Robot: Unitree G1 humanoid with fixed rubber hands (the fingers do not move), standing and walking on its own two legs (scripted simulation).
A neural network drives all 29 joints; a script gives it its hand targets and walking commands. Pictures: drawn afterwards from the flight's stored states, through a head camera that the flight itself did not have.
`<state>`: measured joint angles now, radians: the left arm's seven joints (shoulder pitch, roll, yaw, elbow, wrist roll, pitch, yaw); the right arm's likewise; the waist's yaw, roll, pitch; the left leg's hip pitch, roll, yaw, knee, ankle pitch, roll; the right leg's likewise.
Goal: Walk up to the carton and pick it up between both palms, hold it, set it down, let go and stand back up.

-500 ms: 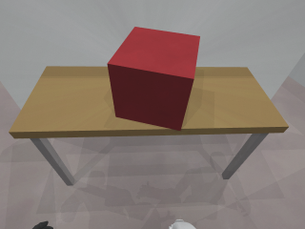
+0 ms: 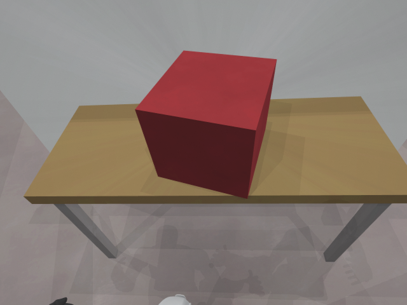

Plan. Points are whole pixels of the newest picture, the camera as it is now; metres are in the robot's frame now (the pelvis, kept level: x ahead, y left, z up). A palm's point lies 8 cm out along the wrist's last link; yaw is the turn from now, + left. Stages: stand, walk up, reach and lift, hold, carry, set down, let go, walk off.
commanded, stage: walk up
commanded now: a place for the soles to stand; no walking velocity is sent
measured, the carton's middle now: (214, 121) +0.62 +0.00 +0.00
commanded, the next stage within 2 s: none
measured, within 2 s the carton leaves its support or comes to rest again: neither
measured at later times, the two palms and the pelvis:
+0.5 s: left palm out of the picture +0.13 +0.35 -0.10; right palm out of the picture +0.14 -0.31 -0.06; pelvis +0.07 +0.03 +0.00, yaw +3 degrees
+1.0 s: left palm (58, 299) +0.17 +0.33 -0.09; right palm (361, 271) +0.23 -0.31 -0.10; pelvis +0.13 +0.00 -0.02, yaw +4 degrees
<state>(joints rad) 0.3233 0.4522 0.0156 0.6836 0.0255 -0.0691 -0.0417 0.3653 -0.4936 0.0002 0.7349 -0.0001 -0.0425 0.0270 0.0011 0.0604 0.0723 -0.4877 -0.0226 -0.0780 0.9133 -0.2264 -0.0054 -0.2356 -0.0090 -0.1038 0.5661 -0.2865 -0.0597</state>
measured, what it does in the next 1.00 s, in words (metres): walks ahead: left foot, then right foot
